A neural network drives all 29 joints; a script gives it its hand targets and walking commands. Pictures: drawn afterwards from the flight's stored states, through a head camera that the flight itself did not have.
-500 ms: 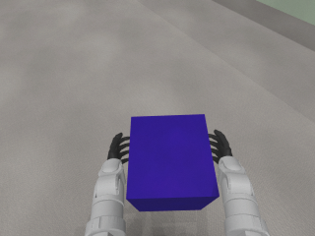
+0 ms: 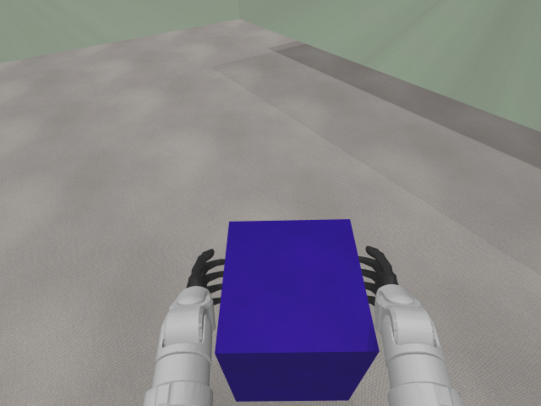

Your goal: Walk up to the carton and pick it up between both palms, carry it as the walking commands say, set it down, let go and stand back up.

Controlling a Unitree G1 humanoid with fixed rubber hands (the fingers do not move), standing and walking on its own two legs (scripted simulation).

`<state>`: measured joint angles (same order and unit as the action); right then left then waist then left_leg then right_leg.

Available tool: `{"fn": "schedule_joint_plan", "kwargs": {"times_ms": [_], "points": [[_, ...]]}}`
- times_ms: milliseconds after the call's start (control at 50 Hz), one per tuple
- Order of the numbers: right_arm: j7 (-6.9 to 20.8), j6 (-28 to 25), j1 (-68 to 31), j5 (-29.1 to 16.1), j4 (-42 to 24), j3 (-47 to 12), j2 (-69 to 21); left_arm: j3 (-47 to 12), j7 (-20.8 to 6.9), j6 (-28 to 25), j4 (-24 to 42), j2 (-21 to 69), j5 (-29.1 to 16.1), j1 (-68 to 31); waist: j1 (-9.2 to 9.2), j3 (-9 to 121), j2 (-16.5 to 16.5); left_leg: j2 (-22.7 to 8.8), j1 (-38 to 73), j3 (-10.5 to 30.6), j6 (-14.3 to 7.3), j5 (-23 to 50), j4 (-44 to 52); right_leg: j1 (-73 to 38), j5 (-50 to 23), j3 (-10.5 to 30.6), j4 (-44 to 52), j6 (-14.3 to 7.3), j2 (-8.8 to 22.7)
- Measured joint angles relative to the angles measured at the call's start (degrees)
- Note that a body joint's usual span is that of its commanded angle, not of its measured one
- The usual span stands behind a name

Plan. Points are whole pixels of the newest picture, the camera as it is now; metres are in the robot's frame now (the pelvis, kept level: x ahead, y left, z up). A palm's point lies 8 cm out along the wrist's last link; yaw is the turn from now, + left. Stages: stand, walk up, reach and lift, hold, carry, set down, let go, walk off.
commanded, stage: reach and lift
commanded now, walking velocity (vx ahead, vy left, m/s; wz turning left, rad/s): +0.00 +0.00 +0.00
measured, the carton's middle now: (290, 313) +0.31 +0.01 -0.03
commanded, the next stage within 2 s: hold in 1.30 s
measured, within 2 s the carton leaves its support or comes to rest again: neither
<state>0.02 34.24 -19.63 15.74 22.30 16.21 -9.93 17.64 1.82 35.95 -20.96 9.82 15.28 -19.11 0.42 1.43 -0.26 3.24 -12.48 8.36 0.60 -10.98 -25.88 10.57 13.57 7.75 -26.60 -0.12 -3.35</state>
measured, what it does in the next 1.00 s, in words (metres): stands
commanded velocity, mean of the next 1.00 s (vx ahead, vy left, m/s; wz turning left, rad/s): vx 0.00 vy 0.00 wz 0.00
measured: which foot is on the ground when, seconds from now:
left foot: down 0.00-1.00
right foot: down 0.00-1.00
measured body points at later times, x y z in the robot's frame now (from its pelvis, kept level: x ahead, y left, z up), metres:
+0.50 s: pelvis +0.00 +0.00 +0.00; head -0.05 +0.00 +0.45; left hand +0.31 +0.15 +0.05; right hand +0.31 -0.14 +0.05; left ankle +0.03 +0.12 -0.74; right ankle +0.01 -0.12 -0.74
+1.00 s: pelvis +0.01 +0.01 +0.00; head -0.03 +0.00 +0.45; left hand +0.32 +0.15 +0.05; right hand +0.31 -0.14 +0.05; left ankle +0.03 +0.12 -0.74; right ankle +0.01 -0.12 -0.74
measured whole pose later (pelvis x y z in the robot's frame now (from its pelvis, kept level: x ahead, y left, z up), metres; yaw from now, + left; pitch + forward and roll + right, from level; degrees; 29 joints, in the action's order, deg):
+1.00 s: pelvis +0.01 +0.01 +0.00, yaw +0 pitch -7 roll +0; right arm 0.7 41.8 -18.3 16.1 16.1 14.5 -9.6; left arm 14.9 1.3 43.1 -16.2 9.7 15.8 -18.7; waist -0.6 -1.2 0.2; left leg 3.1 -4.6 7.6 -0.1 -10.2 -22.0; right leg 2.4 12.4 7.6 -21.9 0.2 -2.5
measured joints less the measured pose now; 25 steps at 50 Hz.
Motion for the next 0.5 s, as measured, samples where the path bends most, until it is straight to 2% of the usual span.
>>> {"fn": "schedule_joint_plan", "kwargs": {"times_ms": [220,500], "points": [[0.23,5.21,-0.78,0.56,-1.04,0.31,-0.19,0.33,-0.51,5.06,1.09,0.21,1.04,-0.66,-0.32,-0.77,-0.01,-0.2,7.31,0.24,0.03,0.7,2.85,-7.31,-0.6,-0.34,2.73,-0.23,0.27],[0.59,6.32,-2.23,1.26,-1.19,0.81,-0.29,1.26,-1.04,5.91,1.59,0.54,1.88,-1.65,-1.15,-2.66,0.39,-0.5,7.97,0.05,-0.02,1.03,3.04,-8.4,-1.45,-0.48,3.89,-0.16,0.16]]}}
